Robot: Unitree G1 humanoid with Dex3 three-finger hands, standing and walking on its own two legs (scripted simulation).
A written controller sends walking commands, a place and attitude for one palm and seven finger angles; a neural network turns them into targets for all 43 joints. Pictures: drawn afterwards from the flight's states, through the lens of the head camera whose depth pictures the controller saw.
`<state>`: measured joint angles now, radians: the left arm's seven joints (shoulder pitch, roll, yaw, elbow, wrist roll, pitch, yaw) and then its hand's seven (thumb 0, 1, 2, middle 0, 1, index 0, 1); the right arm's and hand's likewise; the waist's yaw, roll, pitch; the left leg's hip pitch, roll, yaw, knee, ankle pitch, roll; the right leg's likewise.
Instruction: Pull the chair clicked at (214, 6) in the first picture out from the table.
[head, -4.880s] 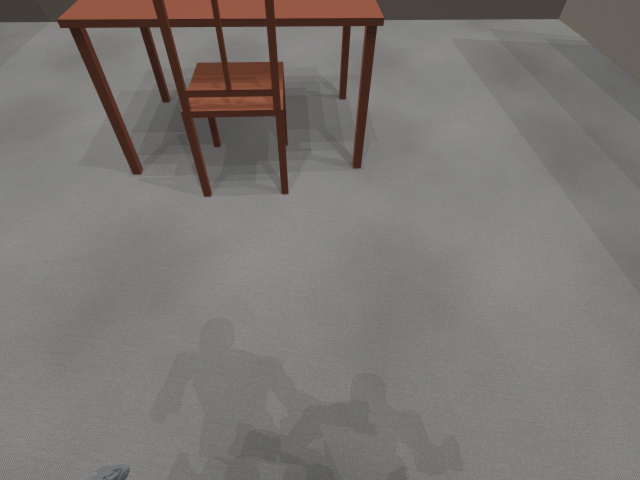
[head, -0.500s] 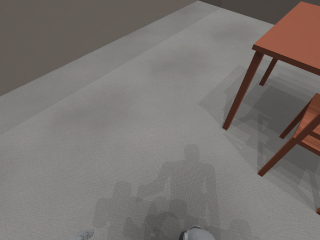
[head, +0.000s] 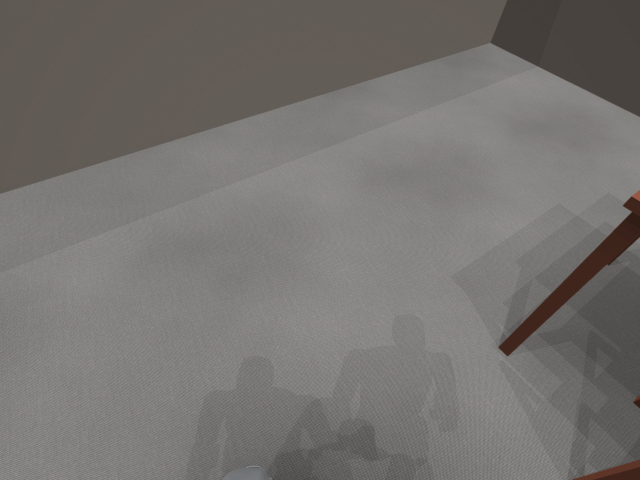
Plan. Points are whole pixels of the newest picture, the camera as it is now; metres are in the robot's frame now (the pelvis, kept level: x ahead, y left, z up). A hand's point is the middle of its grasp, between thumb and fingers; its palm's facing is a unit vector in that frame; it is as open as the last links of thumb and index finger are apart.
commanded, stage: turn to face it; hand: left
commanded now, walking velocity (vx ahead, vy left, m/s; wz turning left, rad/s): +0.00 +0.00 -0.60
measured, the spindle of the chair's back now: out of the picture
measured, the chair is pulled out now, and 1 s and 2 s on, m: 0.00 0.00 0.00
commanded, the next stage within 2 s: none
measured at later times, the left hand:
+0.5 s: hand (230, 413) +0.23 +0.15 -0.16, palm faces -0.18 -0.95 -0.26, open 7.4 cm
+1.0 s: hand (253, 368) +0.31 +0.13 -0.17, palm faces -0.42 -0.88 -0.21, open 7.4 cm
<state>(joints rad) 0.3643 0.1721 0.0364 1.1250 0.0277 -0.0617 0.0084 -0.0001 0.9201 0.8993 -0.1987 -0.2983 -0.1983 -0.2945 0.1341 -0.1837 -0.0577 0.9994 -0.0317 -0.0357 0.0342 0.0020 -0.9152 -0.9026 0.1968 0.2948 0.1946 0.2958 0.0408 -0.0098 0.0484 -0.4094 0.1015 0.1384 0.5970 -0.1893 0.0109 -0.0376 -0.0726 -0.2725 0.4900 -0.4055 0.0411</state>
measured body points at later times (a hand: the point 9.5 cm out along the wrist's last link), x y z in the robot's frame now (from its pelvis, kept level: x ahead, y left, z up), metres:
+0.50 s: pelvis +0.11 -0.03 +0.00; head +0.13 -0.05 +0.44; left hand +0.24 +0.20 -0.14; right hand +0.09 -0.27 -0.16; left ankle +0.10 +0.10 -0.72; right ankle +0.12 -0.13 -0.73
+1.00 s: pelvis +0.13 +0.00 +0.00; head +0.18 -0.01 +0.45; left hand +0.33 +0.18 -0.15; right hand +0.11 -0.29 -0.12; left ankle +0.19 +0.10 -0.73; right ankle +0.12 -0.13 -0.72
